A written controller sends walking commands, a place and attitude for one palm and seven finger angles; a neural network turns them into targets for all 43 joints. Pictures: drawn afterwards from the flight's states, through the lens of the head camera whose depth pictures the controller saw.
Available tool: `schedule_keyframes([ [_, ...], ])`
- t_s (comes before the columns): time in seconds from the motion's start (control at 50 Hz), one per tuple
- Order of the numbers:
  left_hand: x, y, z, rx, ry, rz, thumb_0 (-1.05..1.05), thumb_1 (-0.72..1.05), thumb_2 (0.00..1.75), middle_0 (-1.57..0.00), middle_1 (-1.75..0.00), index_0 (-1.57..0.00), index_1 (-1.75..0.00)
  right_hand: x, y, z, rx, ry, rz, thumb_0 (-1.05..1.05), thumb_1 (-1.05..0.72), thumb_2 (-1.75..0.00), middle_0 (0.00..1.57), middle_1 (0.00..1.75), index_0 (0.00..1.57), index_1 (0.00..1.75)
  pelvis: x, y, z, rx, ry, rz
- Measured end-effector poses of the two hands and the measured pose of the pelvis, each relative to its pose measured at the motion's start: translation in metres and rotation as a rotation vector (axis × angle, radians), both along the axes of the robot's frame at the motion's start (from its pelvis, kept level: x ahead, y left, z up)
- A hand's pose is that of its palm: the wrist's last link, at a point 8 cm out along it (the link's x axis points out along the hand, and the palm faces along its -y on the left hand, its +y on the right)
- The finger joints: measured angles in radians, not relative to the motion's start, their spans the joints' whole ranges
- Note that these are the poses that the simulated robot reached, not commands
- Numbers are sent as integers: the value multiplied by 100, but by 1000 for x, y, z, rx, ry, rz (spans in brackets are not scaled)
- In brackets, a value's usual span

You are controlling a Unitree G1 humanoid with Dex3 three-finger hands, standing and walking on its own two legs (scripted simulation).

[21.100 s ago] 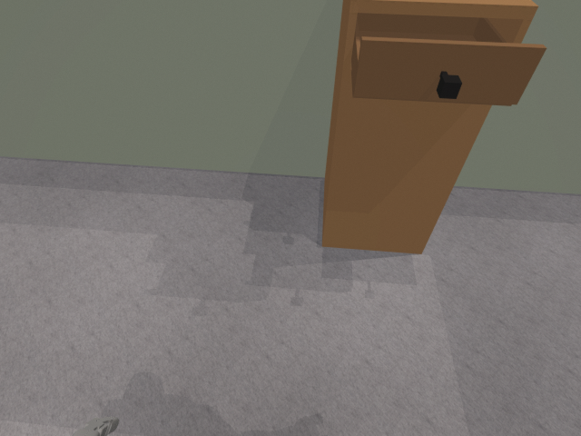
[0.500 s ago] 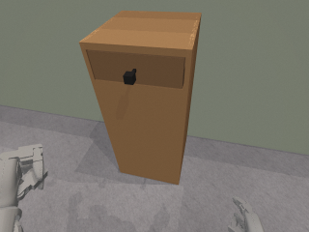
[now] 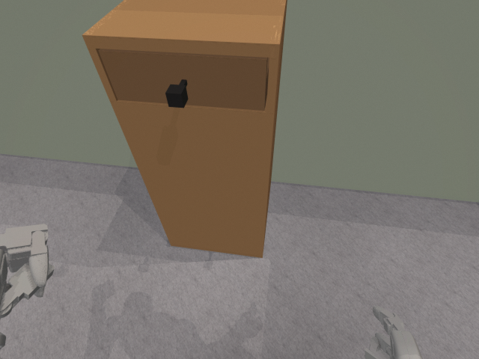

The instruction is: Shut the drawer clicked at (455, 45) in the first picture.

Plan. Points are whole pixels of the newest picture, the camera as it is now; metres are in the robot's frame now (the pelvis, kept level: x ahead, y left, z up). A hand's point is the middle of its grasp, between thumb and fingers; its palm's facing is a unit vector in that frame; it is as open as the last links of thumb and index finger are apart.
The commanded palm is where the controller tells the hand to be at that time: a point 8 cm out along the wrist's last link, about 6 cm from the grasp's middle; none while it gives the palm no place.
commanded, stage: step back with the hand held close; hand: left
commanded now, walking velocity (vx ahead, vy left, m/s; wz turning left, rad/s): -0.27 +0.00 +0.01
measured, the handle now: (179, 91) +0.64 +0.17 +0.11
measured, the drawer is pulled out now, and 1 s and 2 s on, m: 0.00 0.00 0.00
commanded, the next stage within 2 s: stop stepping back and stand still in 1.00 s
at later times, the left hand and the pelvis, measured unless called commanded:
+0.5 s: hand (9, 320) +0.13 +0.24 +0.17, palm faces +0.40 -0.78 -0.48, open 3.2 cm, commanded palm +0.06 +0.29 +0.18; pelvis -0.06 +0.00 -0.02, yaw +1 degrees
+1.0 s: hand out of the picture +0.03 +0.25 +0.17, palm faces +0.39 -0.78 -0.48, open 3.2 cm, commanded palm -0.04 +0.29 +0.18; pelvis -0.16 +0.00 -0.01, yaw +2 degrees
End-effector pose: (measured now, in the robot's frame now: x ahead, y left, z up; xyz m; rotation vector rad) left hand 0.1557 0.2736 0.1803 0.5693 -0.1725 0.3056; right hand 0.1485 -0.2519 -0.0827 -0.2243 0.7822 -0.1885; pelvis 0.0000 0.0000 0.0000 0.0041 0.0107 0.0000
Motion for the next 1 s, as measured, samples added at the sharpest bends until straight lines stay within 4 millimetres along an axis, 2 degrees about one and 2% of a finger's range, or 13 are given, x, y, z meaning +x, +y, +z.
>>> schedule_keyframes([
  [0.1, -14, 4, 4, 29, -29, -2, 1, 88, 90, -141, -160, -141, -160, -8, 5, 1, 0, -24, -2, 1, -90, -90, 20, 30, 20, 30, -13, 2, -5, 11, -5, -8],
  [0.26, -36, -2, 4, 37, -109, -5, 1, 88, 90, -141, -160, -141, -160, -19, 16, 2, 20, -93, 26, 1, -90, -90, 21, 30, 20, 30, -37, 0, -13, 12, -11, -14],
  [0.44, -56, 1, 2, 23, -185, -39, 1, 88, 90, -141, -160, -141, -160, -55, 14, 0, -32, -56, 26, 1, -90, -90, 21, 30, 20, 30, -59, 4, -19, -7, -6, -4],
  [0.58, -68, 10, 10, 75, -187, 2, 1, 88, 90, -141, -160, -141, -160, -74, 15, -1, -26, -23, 19, 1, -90, -90, 21, 30, 20, 30, -62, 0, -12, -22, 23, 23],
  [0.72, -78, -17, 0, 25, -106, -86, 1, 88, 90, -141, -160, -141, -160, -76, 11, 1, 4, -34, 57, 1, -90, -90, 21, 30, 20, 30, -93, -12, -9, -18, 34, -2],
  [0.8, -100, -22, 2, 29, -94, -131, 1, 88, 90, -141, -159, -141, -160, -83, 5, 10, 0, -69, 24, 1, -90, -90, 21, 30, 20, 30, -110, -12, -10, -25, 29, 11],
  [0.92, -140, 5, 5, 36, -144, -54, 1, 88, 90, -141, -159, -141, -160, -108, 8, 20, -72, -69, 34, 1, -90, -90, 21, 30, 20, 30, -139, -1, -11, -23, 36, 38],
  [1.0, -169, 18, 4, 38, -142, -8, 1, 88, 90, -141, -159, -141, -160, -130, 20, 21, -64, -84, 59, 1, -90, -90, 21, 30, 20, 30, -164, 3, -8, -14, 29, 40],
])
